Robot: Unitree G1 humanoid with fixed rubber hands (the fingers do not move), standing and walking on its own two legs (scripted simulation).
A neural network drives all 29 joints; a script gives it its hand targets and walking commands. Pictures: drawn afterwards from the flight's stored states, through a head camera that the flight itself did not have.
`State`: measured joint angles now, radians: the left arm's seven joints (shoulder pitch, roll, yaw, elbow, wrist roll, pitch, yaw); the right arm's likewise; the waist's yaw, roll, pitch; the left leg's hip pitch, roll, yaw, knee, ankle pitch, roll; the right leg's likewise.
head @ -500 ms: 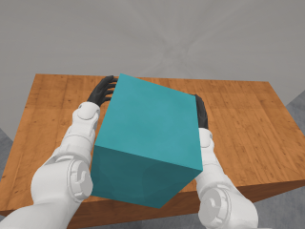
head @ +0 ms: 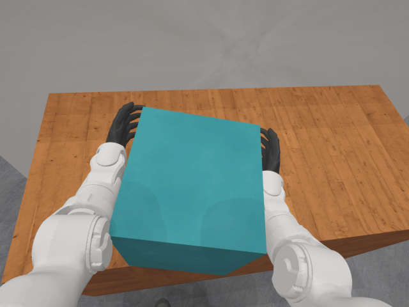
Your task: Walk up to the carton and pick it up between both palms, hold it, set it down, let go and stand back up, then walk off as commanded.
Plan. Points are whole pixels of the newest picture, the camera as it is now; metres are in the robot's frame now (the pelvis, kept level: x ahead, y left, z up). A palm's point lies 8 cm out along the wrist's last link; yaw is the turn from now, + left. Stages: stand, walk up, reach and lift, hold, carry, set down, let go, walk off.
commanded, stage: set down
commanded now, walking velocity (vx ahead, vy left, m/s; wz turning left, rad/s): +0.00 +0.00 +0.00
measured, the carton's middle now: (188, 201) +0.31 +0.02 +0.01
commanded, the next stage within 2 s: none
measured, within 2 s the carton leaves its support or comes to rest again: neither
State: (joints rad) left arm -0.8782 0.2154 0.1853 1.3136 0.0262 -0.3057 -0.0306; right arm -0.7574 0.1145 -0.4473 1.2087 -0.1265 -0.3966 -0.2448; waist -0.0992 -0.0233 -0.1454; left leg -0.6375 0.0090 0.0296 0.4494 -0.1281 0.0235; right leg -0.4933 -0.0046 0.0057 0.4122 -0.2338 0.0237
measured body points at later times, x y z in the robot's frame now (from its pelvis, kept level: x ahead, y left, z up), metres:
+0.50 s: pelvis -0.01 +0.00 +0.00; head +0.07 +0.03 +0.44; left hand +0.44 +0.17 +0.03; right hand +0.36 -0.18 +0.00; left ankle +0.04 +0.10 -0.73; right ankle -0.04 -0.14 -0.73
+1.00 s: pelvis -0.02 +0.01 +0.00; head +0.05 +0.04 +0.44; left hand +0.40 +0.19 +0.00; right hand +0.32 -0.18 -0.01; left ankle +0.04 +0.10 -0.73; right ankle -0.04 -0.14 -0.73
